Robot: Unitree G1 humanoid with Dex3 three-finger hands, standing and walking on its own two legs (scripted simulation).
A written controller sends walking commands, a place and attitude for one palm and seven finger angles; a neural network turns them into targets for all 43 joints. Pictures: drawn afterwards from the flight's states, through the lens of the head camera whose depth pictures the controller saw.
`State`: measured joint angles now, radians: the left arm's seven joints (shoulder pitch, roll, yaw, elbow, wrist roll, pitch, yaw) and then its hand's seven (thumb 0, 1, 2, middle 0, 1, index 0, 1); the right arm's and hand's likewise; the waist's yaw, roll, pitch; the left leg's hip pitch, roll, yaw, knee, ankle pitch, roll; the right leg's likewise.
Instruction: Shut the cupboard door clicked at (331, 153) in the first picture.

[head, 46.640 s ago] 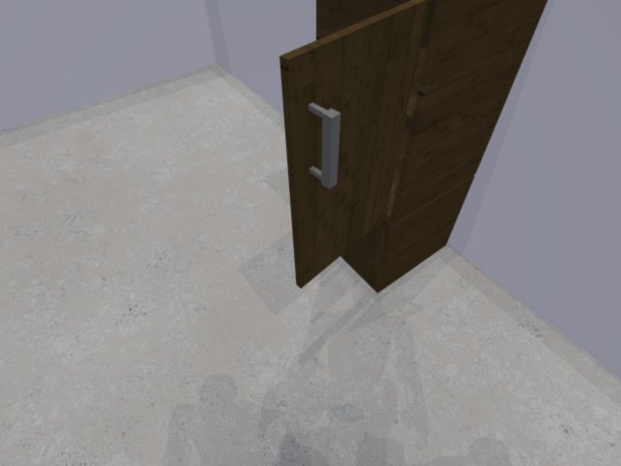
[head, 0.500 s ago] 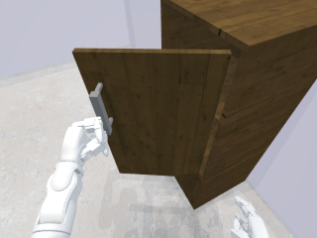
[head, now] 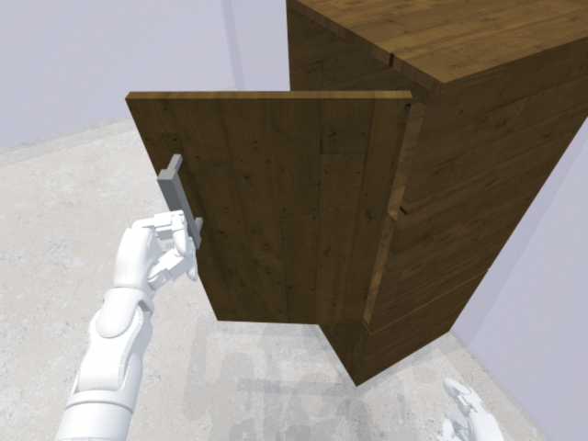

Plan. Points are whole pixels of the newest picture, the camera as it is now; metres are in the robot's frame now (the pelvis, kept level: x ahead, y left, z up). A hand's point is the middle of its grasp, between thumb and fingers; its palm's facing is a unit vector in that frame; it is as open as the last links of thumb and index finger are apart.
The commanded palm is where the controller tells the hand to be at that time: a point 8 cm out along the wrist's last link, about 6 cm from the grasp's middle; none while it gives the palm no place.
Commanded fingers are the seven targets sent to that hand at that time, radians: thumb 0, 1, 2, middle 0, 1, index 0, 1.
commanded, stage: bring the fist close to the handle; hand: left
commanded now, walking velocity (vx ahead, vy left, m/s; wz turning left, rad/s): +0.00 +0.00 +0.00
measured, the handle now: (185, 203) +0.42 +0.19 +0.10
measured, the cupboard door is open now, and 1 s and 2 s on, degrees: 59 47 33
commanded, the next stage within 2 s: push the door shut along its arc in 0.02 s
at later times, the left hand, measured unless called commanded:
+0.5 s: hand (195, 232) +0.36 +0.15 +0.12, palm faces -0.08 -1.00 -0.05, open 3.1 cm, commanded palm +0.35 +0.20 +0.11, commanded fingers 0.00 0.90 0.90 -1.30 -1.50 -1.30 -1.50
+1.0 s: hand (221, 204) +0.42 +0.13 +0.11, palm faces -0.22 -0.97 -0.05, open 3.1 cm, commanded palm +0.42 +0.18 +0.11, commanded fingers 0.00 0.90 0.90 -1.30 -1.50 -1.30 -1.50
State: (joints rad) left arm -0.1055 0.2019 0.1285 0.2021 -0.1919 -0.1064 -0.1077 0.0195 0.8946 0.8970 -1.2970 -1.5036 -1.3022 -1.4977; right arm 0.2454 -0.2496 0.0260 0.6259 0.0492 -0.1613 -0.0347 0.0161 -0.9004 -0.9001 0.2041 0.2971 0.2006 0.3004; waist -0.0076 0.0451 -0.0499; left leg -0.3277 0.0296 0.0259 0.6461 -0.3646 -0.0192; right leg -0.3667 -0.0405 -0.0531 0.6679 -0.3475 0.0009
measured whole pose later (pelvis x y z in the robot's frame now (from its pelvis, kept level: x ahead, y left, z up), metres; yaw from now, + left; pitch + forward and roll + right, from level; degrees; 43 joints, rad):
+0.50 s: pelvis -0.01 +0.00 +0.00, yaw +0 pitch +3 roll +0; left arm -0.33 0.25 0.14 0.45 -0.21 -0.14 -0.20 0.02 0.89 0.90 -1.32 -1.50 -1.30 -1.50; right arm 0.25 -0.26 0.03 0.64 0.05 -0.14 -0.05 0.01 -0.90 -0.90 0.20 0.30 0.20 0.30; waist -0.02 0.04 -0.04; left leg -0.36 0.02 0.02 0.65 -0.35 -0.01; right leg -0.39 -0.05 -0.05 0.67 -0.33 0.01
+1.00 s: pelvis -0.02 +0.01 -0.01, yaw +0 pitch +7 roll +0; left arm -0.72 0.30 0.14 0.92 -0.18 -0.24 -0.29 0.02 0.89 0.90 -1.30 -1.50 -1.30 -1.50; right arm 0.30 -0.26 0.04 0.68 0.04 -0.10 -0.04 0.01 -0.90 -0.90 0.21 0.30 0.20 0.30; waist -0.08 0.02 -0.03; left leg -0.47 0.01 0.03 0.71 -0.36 0.00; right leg -0.50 -0.06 -0.05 0.72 -0.33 0.02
